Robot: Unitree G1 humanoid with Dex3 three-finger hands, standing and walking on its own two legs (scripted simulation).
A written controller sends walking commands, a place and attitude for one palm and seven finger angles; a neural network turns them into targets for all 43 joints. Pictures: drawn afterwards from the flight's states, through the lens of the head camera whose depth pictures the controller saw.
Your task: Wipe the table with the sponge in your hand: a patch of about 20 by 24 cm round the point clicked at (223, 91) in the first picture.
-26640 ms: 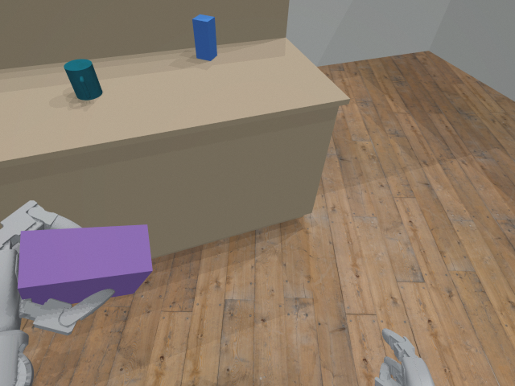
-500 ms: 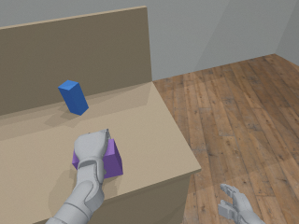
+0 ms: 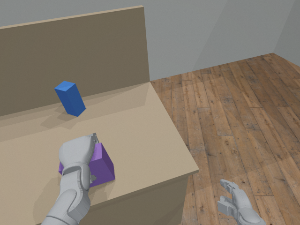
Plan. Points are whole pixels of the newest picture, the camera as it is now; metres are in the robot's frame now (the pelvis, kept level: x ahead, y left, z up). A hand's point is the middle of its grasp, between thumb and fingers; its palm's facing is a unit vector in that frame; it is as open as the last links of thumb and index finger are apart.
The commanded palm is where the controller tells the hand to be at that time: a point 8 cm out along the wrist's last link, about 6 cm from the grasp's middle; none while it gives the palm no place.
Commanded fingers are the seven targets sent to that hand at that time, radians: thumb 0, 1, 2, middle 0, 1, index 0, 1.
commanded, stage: slide back across to the middle lane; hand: left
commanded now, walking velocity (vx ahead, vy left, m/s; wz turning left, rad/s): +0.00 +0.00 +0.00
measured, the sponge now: (91, 170) +0.27 +0.22 -0.01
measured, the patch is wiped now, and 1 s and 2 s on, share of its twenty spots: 0.95 0.95 0.95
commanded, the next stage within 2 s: wipe forward along the middle lane in 0.28 s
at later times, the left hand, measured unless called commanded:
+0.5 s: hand (66, 171) +0.23 +0.27 +0.04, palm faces -0.03 -0.12 -0.99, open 9.9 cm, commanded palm +0.22 +0.27 +0.08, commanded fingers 0.00 0.10 1.30 -1.20 -1.60 -1.20 -1.60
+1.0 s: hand (66, 156) +0.28 +0.29 +0.03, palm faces -0.07 -0.06 -1.00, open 9.9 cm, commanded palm +0.27 +0.29 +0.07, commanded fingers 0.00 0.10 1.30 -1.20 -1.60 -1.20 -1.60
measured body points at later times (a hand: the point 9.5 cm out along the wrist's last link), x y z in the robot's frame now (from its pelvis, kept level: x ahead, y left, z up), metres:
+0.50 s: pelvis -0.01 +0.01 +0.00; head -0.02 -0.02 +0.45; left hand +0.23 +0.27 +0.09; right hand +0.23 -0.20 -0.09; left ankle +0.00 +0.14 -0.74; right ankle -0.02 -0.09 -0.74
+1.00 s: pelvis -0.02 +0.01 +0.00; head -0.02 -0.02 +0.45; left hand +0.28 +0.29 +0.09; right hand +0.18 -0.23 -0.11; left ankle +0.00 +0.14 -0.74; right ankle -0.02 -0.09 -0.74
